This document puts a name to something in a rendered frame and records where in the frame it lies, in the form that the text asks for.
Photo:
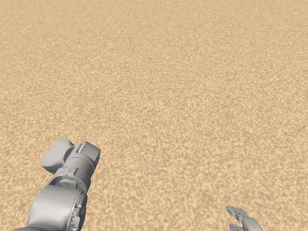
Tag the left robot arm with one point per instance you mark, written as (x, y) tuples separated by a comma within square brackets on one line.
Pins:
[(61, 204)]

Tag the left robot hand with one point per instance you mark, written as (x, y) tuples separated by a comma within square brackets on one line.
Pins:
[(52, 160)]

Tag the right robot hand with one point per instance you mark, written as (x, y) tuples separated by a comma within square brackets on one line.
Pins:
[(249, 223)]

